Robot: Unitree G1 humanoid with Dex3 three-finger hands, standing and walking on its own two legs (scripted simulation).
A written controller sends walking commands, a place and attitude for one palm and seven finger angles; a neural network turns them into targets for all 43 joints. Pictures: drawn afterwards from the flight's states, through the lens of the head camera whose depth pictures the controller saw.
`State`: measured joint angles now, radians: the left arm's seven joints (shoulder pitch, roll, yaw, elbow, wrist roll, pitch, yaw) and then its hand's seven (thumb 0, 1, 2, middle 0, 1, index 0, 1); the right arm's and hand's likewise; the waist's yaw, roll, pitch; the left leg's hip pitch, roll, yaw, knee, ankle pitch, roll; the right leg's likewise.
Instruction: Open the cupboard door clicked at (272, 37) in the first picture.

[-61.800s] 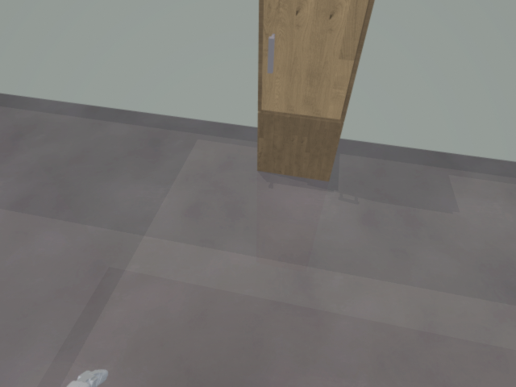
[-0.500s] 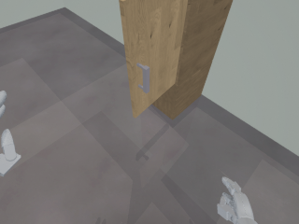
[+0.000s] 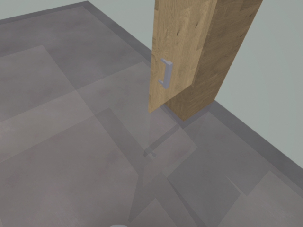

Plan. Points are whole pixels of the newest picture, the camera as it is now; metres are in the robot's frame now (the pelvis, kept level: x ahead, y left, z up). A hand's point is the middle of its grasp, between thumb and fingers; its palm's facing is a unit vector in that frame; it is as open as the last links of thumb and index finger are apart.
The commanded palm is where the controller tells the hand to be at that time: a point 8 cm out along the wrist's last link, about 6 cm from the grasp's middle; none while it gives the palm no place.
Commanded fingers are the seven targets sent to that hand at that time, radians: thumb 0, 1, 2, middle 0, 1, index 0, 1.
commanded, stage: let the arm hang, fingers relaxed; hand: left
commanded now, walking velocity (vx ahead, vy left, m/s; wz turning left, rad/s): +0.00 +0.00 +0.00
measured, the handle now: (164, 73) +0.73 -0.01 -0.06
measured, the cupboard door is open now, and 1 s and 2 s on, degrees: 94 94 94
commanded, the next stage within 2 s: look to check the result in 0.66 s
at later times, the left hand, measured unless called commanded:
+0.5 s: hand out of the picture +0.01 +0.18 -0.17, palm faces -0.01 -0.98 -0.18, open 7.4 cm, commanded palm none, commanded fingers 0.00 0.90 0.90 -0.20 -0.30 -0.20 -0.30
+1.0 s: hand out of the picture +0.02 +0.18 -0.17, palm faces +0.00 -0.98 -0.20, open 7.4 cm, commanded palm none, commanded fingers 0.00 0.90 0.90 -0.20 -0.30 -0.20 -0.30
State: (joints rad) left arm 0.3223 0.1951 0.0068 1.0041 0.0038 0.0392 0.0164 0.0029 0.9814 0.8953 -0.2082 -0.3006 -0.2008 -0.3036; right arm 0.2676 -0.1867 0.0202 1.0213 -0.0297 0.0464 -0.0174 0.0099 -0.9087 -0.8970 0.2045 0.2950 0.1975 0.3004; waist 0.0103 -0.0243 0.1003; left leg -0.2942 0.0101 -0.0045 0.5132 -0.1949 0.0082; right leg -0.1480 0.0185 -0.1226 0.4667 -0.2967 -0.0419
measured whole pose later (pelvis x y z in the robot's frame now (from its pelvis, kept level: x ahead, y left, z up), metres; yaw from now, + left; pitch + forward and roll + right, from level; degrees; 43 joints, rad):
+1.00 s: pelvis +0.02 +0.01 +0.01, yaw -2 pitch -1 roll +0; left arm 0.27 0.15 0.01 1.15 0.00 -0.01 0.03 0.01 0.91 0.90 -0.20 -0.30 -0.20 -0.30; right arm 0.24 -0.16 0.00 1.15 -0.02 0.00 -0.04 0.00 -0.91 -0.90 0.20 0.29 0.20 0.30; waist 0.00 0.01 0.07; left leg -0.20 -0.01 0.05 0.40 -0.18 0.02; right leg -0.09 0.00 -0.07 0.39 -0.28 -0.02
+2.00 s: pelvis +0.04 -0.02 +0.01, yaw -2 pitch -2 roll +1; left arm 0.19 0.22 0.01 1.13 0.00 -0.01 0.02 0.01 0.91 0.90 -0.20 -0.30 -0.20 -0.30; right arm 0.17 -0.24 0.00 1.15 -0.02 0.00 -0.03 0.01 -0.91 -0.90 0.21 0.30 0.20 0.30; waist -0.01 0.01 0.07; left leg -0.14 0.02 0.04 0.36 -0.19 -0.01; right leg -0.02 0.03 -0.08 0.32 -0.28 -0.05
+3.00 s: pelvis +0.04 -0.02 +0.01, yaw -3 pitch -1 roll +1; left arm 0.17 0.25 0.01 1.13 0.00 -0.02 0.02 0.01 0.91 0.90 -0.20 -0.30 -0.20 -0.30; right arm 0.15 -0.26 0.00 1.14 -0.02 0.00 -0.03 0.01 -0.91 -0.90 0.21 0.30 0.20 0.30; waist -0.01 0.01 0.07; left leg -0.13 0.02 0.04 0.34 -0.18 -0.02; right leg -0.01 0.03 -0.07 0.30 -0.27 -0.06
